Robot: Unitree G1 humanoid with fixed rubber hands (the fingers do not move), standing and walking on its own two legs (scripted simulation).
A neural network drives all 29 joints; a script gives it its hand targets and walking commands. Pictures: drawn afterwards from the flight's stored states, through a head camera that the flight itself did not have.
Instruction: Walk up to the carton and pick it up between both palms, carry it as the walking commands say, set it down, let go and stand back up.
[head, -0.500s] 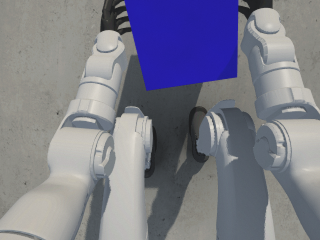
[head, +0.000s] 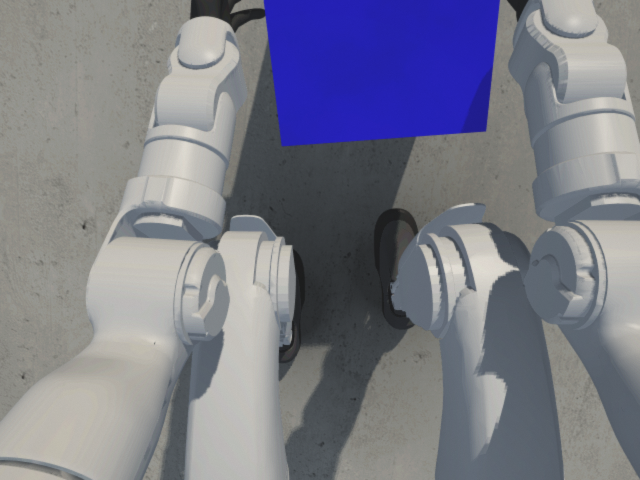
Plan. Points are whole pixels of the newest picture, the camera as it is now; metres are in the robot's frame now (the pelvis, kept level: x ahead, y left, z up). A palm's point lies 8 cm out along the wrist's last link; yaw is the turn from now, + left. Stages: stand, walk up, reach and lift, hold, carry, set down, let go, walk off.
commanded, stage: set down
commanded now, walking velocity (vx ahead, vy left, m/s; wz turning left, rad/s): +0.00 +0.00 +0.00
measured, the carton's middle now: (368, 24) +0.54 -0.04 -0.26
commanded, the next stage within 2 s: none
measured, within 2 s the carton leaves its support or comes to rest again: rests again in 0.88 s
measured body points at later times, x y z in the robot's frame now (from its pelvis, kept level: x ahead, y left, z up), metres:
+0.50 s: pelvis +0.01 +0.00 -0.01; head +0.38 -0.01 +0.24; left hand +0.56 +0.11 -0.19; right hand +0.56 -0.19 -0.18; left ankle +0.11 +0.11 -0.37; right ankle +0.16 -0.09 -0.37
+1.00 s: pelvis +0.02 +0.00 -0.02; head +0.39 -0.01 +0.22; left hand +0.57 +0.11 -0.20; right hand +0.58 -0.19 -0.19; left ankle +0.11 +0.11 -0.37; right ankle +0.16 -0.09 -0.37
